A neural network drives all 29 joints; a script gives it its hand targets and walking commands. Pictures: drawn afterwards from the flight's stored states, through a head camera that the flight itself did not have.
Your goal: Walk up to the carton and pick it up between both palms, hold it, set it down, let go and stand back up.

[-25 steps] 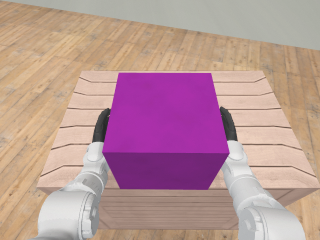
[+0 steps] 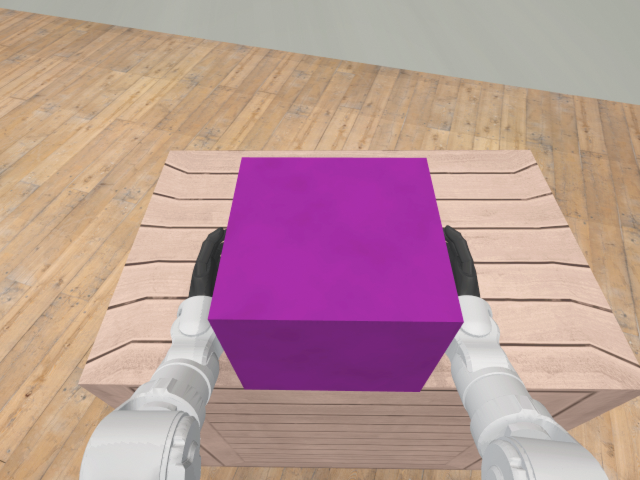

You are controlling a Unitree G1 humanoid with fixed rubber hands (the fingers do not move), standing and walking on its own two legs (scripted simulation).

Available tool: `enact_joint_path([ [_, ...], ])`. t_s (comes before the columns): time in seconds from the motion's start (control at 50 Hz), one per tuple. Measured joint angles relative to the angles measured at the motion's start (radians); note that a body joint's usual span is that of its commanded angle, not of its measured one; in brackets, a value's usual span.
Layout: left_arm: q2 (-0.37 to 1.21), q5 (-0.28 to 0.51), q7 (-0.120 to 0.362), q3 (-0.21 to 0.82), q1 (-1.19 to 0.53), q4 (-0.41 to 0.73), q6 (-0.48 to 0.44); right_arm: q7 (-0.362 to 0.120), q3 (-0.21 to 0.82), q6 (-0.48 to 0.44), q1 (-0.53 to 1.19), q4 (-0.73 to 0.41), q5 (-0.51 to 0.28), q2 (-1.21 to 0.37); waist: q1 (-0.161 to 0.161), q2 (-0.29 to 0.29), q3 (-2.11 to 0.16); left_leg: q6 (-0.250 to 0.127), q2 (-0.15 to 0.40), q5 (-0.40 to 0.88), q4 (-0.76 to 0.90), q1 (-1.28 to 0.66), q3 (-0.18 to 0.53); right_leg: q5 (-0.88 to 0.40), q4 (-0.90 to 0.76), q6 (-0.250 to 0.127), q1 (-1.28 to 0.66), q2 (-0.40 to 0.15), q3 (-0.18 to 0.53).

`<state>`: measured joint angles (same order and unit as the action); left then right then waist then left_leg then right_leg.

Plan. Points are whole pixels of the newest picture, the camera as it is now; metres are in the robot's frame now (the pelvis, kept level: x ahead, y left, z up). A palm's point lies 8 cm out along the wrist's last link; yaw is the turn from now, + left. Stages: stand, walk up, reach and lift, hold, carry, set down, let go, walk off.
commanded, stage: reach and lift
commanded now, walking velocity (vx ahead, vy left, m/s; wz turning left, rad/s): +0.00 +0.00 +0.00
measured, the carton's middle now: (332, 277) +0.40 -0.01 +0.02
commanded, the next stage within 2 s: none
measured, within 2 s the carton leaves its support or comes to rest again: leaves its support in 0.24 s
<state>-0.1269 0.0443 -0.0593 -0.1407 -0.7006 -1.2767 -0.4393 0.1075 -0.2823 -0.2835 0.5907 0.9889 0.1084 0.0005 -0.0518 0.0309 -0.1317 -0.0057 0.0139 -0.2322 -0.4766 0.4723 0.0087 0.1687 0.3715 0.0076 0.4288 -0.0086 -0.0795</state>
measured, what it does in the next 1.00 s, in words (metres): stands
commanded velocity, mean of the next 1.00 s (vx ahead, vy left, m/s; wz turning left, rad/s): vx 0.00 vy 0.00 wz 0.00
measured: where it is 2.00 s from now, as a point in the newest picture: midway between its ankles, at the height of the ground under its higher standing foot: outside the picture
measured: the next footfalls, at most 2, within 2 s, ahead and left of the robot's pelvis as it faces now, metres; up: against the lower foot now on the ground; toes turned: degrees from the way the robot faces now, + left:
none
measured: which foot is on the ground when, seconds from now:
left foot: down 0.00-1.00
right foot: down 0.00-1.00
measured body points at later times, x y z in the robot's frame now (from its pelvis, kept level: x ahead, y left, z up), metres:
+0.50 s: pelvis -0.02 +0.00 +0.00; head +0.04 +0.01 +0.45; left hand +0.39 +0.16 +0.04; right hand +0.37 -0.18 +0.04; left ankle -0.01 +0.11 -0.74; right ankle -0.01 -0.13 -0.74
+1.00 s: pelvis -0.01 -0.01 +0.00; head +0.03 +0.00 +0.45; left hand +0.40 +0.16 +0.06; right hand +0.39 -0.18 +0.06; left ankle -0.01 +0.11 -0.74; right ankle -0.01 -0.13 -0.74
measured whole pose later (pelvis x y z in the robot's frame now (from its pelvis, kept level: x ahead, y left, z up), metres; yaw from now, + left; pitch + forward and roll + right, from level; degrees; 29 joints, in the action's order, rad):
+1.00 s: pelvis -0.01 -0.01 +0.00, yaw +0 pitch +17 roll -2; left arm -0.15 0.15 -0.12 -0.02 -0.68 -1.13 -0.40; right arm 0.15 -0.14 -0.35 0.64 1.02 -0.01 0.07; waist -0.02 0.02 -0.23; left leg 0.00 0.03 -0.20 -0.48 0.56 0.01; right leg 0.13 0.36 0.00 0.51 0.00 -0.08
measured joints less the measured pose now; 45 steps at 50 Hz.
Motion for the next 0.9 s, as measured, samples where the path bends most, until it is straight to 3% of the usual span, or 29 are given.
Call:
enact_joint_path([
  [0.2, 0.004, -0.005, -0.008, 0.009, 0.006, 0.015, -0.011, 0.0, -0.002, -0.033, -0.006, 0.009, 0.004, 0.003, 0.009, -0.009, -0.018, 0.003, 0.002, 0.008, 0.003, 0.018, -0.001, -0.01, -0.006, -0.002, 0.018, 0.003, 0.002],
  [0.32, 0.013, -0.017, -0.017, 0.009, 0.018, 0.036, -0.043, 0.002, -0.007, -0.102, -0.009, 0.038, 0.015, 0.011, 0.018, -0.011, -0.022, 0.006, 0.006, 0.015, 0.006, 0.017, 0.0, -0.021, -0.017, -0.005, 0.013, 0.007, 0.001],
  [0.5, 0.028, -0.111, -0.006, -0.091, -0.041, -0.018, -0.092, 0.005, -0.108, -0.213, 0.052, 0.154, 0.121, 0.022, 0.046, -0.043, -0.01, 0.003, 0.001, 0.057, 0.058, 0.007, -0.017, -0.049, -0.033, -0.006, 0.025, 0.002, 0.016],
  [0.62, 0.015, -0.119, -0.004, -0.096, -0.066, -0.032, -0.087, 0.011, -0.143, -0.237, 0.093, 0.209, 0.145, 0.023, 0.05, -0.065, -0.016, 0.007, 0.005, 0.079, 0.078, 0.036, -0.022, -0.073, -0.053, -0.011, 0.056, 0.006, 0.021],
  [0.72, 0.0, -0.08, -0.01, -0.049, -0.062, -0.022, -0.062, 0.018, -0.097, -0.221, 0.099, 0.214, 0.097, 0.026, 0.052, -0.071, -0.045, 0.01, 0.013, 0.081, 0.07, 0.079, -0.022, -0.084, -0.062, -0.014, 0.092, 0.013, 0.022],
  [0.9, -0.006, 0.062, -0.048, 0.086, -0.005, 0.065, -0.009, 0.027, 0.082, -0.135, 0.064, 0.126, -0.063, 0.057, 0.047, -0.04, -0.097, 0.011, 0.016, 0.048, 0.018, 0.119, -0.008, -0.057, -0.027, -0.013, 0.119, 0.016, 0.008],
])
